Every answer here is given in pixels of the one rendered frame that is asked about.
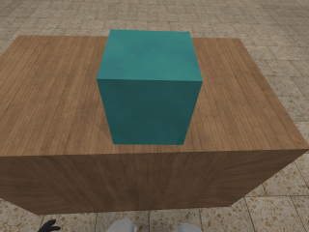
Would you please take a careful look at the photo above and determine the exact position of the robot left hand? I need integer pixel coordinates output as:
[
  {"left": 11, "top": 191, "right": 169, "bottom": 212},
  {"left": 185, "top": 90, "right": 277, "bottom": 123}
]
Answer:
[{"left": 38, "top": 219, "right": 61, "bottom": 232}]

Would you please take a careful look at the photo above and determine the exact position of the left robot thigh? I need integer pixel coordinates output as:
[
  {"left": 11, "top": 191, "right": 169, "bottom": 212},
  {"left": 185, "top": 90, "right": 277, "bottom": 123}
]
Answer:
[{"left": 105, "top": 219, "right": 138, "bottom": 232}]

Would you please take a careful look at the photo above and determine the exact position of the carton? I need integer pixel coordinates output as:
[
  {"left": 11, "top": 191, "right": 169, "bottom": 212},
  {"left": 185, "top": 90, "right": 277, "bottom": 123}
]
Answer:
[{"left": 97, "top": 29, "right": 203, "bottom": 145}]

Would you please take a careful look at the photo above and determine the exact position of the pedestal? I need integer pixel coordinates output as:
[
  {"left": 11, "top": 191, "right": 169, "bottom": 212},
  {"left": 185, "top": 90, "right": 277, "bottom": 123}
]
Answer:
[{"left": 0, "top": 35, "right": 309, "bottom": 216}]

